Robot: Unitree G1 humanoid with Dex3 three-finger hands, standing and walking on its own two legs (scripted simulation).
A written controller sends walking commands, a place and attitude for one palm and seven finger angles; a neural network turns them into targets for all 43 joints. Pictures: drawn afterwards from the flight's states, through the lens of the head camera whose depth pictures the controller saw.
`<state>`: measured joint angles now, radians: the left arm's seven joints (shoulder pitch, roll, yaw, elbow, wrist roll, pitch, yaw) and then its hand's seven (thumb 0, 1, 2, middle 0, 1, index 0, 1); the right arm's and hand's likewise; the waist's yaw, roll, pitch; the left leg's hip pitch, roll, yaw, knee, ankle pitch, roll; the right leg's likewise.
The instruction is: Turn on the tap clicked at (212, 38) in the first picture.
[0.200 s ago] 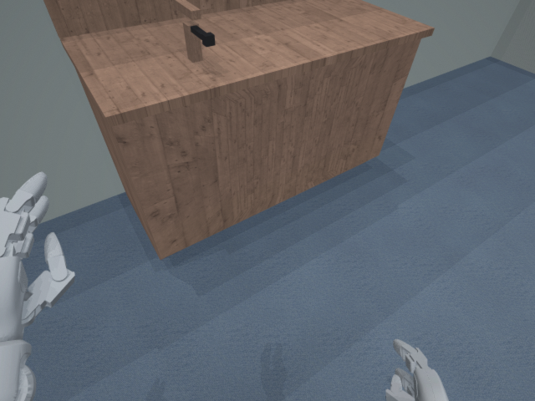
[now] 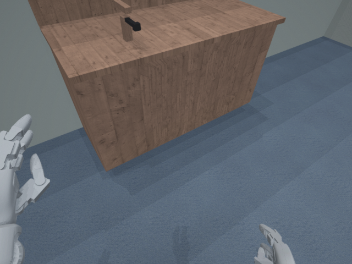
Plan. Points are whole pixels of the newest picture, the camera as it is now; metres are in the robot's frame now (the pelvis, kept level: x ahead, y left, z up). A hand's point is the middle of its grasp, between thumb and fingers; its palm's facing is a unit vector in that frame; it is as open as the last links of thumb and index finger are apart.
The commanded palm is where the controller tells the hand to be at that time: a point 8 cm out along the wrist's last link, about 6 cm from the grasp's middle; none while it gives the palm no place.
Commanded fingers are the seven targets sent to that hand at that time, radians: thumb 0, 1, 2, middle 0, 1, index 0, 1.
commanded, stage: stand and wait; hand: left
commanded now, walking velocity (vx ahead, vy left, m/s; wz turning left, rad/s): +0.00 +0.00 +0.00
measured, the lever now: (136, 26) +0.98 +0.24 +0.12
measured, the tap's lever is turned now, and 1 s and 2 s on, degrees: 0 0 0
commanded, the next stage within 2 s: look at it before walking up in 0.06 s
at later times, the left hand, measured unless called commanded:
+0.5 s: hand (54, 179) +0.22 +0.23 +0.15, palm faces +0.39 -0.85 -0.37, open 7.4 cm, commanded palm +0.17 +0.26 +0.18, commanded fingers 0.00 0.90 0.90 -0.20 -0.30 -0.20 -0.30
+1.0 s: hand (119, 141) +0.30 +0.14 +0.17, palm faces +0.15 -0.90 -0.40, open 7.4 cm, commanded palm +0.27 +0.19 +0.18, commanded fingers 0.00 0.90 0.90 -0.20 -0.30 -0.20 -0.30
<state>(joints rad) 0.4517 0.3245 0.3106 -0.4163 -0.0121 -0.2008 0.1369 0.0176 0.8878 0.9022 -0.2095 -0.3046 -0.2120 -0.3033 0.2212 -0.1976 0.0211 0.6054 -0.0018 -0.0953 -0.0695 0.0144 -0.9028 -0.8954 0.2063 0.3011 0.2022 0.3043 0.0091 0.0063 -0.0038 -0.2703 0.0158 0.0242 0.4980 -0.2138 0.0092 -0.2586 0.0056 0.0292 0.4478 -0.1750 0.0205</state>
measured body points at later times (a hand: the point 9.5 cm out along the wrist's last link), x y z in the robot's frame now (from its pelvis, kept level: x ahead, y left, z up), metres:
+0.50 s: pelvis -0.01 +0.00 -0.01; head +0.00 +0.00 +0.44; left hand +0.19 +0.27 +0.17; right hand +0.16 -0.24 -0.08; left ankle +0.03 +0.11 -0.74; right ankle +0.04 -0.13 -0.74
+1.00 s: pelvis +0.03 -0.03 -0.01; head +0.04 -0.03 +0.44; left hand +0.28 +0.19 +0.19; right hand +0.10 -0.31 -0.09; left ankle +0.08 +0.10 -0.73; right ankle +0.04 -0.14 -0.74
